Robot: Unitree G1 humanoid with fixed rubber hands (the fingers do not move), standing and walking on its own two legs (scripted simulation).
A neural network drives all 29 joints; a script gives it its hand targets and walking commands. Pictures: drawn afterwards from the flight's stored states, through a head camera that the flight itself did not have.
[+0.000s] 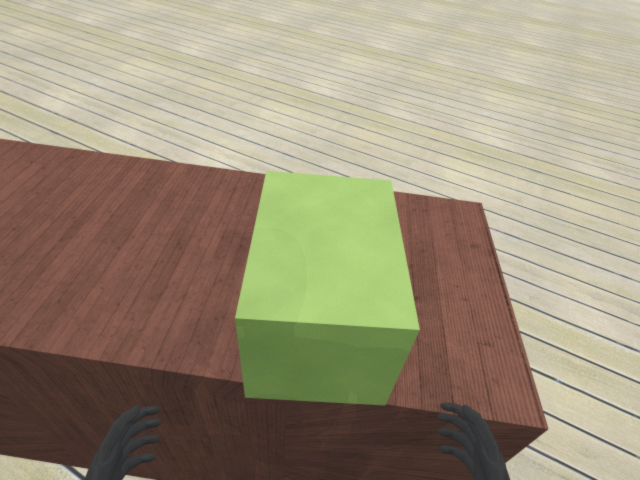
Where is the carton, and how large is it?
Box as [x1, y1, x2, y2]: [235, 171, 419, 404]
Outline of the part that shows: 266,171 235,316 245,397 385,404 419,330 390,180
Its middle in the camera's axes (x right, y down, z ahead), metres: +0.01 +0.06 +0.63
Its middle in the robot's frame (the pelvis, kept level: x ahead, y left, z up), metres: +0.44 +0.01 -0.01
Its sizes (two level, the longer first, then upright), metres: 0.298 0.213 0.206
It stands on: a pedestal, 0.67 m high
